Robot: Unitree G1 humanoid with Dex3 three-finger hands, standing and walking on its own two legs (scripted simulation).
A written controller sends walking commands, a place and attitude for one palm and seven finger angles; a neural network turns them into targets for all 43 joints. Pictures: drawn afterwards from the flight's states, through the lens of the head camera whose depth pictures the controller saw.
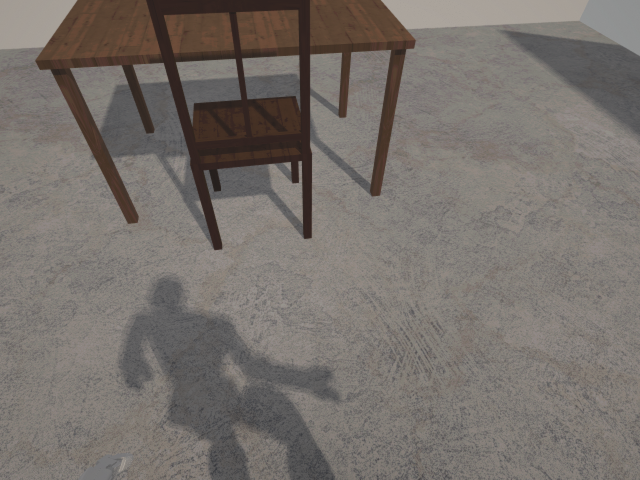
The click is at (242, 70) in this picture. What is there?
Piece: chair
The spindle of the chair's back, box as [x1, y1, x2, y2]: [229, 12, 251, 137]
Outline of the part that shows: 229,12 247,137 251,136 236,16 235,12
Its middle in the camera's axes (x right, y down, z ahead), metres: -0.23 -0.46 +1.12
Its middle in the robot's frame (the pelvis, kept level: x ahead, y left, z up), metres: +1.13 +0.28 -0.06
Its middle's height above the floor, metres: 0.71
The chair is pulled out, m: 0.00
